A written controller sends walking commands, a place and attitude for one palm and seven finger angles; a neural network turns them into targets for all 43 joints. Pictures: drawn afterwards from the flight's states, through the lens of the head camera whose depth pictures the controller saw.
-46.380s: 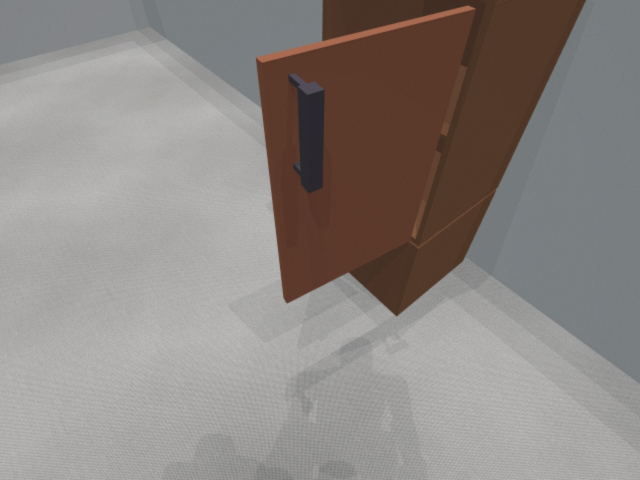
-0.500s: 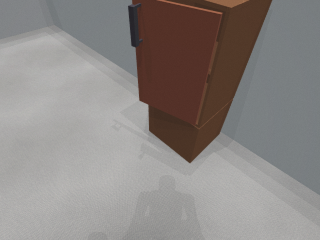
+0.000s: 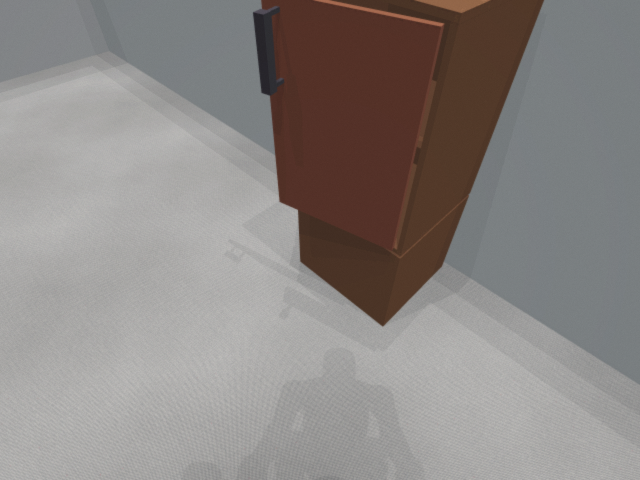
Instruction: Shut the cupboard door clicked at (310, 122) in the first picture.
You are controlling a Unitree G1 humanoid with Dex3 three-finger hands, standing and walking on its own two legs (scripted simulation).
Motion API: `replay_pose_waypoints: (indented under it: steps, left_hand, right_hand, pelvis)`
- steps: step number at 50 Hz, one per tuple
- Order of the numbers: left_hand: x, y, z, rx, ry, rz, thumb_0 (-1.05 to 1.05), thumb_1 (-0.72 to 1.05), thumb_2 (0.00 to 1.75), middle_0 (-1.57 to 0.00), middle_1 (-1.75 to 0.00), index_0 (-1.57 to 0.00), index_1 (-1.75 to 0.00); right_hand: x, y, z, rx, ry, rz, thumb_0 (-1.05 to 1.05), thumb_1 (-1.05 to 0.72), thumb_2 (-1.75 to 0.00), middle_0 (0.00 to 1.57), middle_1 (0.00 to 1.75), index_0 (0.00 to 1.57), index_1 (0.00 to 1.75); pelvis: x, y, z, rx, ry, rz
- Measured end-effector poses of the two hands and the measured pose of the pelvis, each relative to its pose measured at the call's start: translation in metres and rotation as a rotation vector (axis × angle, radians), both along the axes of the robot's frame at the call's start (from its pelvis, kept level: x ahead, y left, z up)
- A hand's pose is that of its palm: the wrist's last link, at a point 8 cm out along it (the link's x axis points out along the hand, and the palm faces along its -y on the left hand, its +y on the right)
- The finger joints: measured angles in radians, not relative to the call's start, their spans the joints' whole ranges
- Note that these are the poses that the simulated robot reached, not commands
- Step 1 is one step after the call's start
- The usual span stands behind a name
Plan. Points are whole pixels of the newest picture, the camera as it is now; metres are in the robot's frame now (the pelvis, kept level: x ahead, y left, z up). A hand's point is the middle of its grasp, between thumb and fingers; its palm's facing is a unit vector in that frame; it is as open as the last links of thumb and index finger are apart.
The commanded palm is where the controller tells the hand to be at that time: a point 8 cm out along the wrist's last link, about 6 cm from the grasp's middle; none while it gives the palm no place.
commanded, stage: walk to a spot facing it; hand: left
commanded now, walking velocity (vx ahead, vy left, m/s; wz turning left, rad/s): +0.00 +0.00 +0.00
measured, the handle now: (272, 51) +0.93 +0.15 +0.13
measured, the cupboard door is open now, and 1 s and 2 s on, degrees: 13 13 13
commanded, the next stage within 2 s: none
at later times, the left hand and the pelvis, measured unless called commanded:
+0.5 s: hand out of the picture +0.00 +0.22 -0.21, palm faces +0.24 -0.95 -0.20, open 7.4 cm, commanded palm none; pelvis -0.01 +0.03 -0.03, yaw +13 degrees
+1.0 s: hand out of the picture -0.02 +0.20 -0.16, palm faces +0.48 -0.82 -0.31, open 7.4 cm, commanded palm none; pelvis +0.01 -0.02 -0.01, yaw +31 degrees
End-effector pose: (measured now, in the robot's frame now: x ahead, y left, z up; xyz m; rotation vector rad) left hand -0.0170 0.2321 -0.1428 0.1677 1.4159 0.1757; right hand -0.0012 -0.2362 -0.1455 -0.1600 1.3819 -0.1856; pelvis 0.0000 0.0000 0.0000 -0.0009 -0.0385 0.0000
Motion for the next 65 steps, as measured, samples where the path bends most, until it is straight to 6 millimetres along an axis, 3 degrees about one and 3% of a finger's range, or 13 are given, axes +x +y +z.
replay_pose_waypoints:
  steps: [9,16,24,34,38,42,47,53,59,62,65]
  left_hand:
    - [0.017,0.001,-0.001,0.007,-0.035,0.002,0.0,0.91,0.9,-0.2,-0.29,-0.19,-0.3]
    - [0.013,0.003,-0.014,0.004,-0.069,0.087,0.0,0.91,0.9,-0.2,-0.29,-0.2,-0.3]
    - [0.001,0.031,-0.039,-0.011,-0.09,0.202,0.0,0.91,0.9,-0.2,-0.3,-0.2,-0.3]
    - [0.008,0.066,0.001,0.068,-0.176,0.268,0.01,0.91,0.9,-0.2,-0.29,-0.19,-0.3]
    - [0.01,0.065,0.01,0.1,-0.213,0.298,0.01,0.91,0.9,-0.2,-0.29,-0.19,-0.3]
    - [0.008,0.052,0.016,0.127,-0.238,0.336,0.01,0.91,0.9,-0.2,-0.29,-0.19,-0.3]
    - [-0.016,0.024,0.015,0.16,-0.217,0.397,0.0,0.91,0.9,-0.2,-0.29,-0.19,-0.3]
    - [-0.049,-0.007,0.014,0.124,-0.145,0.502,0.01,0.91,0.9,-0.2,-0.3,-0.2,-0.3]
    - [-0.083,-0.021,-0.004,0.077,-0.124,0.628,0.01,0.9,0.9,-0.2,-0.3,-0.2,-0.3]
    - [-0.107,-0.02,-0.021,0.055,-0.105,0.696,0.01,0.9,0.9,-0.2,-0.3,-0.2,-0.3]
    - [-0.124,-0.017,-0.025,0.047,-0.065,0.736,0.01,0.91,0.9,-0.2,-0.3,-0.2,-0.3]
  right_hand:
    - [0.009,-0.007,0.001,-0.014,-0.003,0.019,0.0,-0.91,-0.9,0.2,0.3,0.2,0.3]
    - [0.015,0.002,-0.009,0.0,0.047,0.075,0.01,-0.91,-0.9,0.2,0.3,0.2,0.3]
    - [0.055,0.023,-0.013,-0.038,0.005,0.193,0.01,-0.91,-0.9,0.2,0.3,0.2,0.3]
    - [0.1,0.038,0.009,-0.038,-0.051,0.336,0.01,-0.91,-0.9,0.2,0.3,0.2,0.3]
    - [0.12,0.031,0.011,-0.038,-0.067,0.382,0.01,-0.91,-0.9,0.2,0.3,0.2,0.3]
    - [0.143,0.017,0.007,-0.032,-0.077,0.427,0.01,-0.9,-0.9,0.2,0.3,0.2,0.3]
    - [0.177,0.004,-0.006,-0.016,-0.094,0.478,0.01,-0.91,-0.9,0.2,0.3,0.2,0.3]
    - [0.204,0.017,-0.001,0.003,-0.095,0.567,0.01,-0.91,-0.9,0.2,0.3,0.2,0.3]
    - [0.228,0.063,0.0,0.009,-0.091,0.711,0.01,-0.91,-0.9,0.19,0.3,0.2,0.3]
    - [0.242,0.095,-0.004,0.011,-0.141,0.789,0.01,-0.91,-0.9,0.19,0.3,0.2,0.3]
    - [0.247,0.118,0.002,0.022,-0.183,0.84,0.01,-0.91,-0.9,0.2,0.3,0.2,0.3]
  pelvis:
    - [0.001,-0.002,-0.002,0.0,0.005,0.023]
    - [-0.002,0.0,-0.013,-0.023,0.003,0.106]
    - [-0.003,0.023,-0.03,-0.017,0.001,0.226]
    - [-0.009,0.026,-0.006,-0.043,0.058,0.326]
    - [-0.007,0.015,-0.004,-0.053,0.07,0.378]
    - [-0.002,-0.001,-0.006,-0.05,0.075,0.435]
    - [0.004,-0.019,-0.014,-0.022,0.074,0.496]
    - [0.01,-0.021,-0.008,0.003,0.057,0.595]
    - [0.011,-0.011,-0.014,0.004,0.058,0.696]
    - [0.007,0.001,-0.026,-0.008,0.062,0.737]
    - [0.006,0.005,-0.025,-0.006,0.054,0.754]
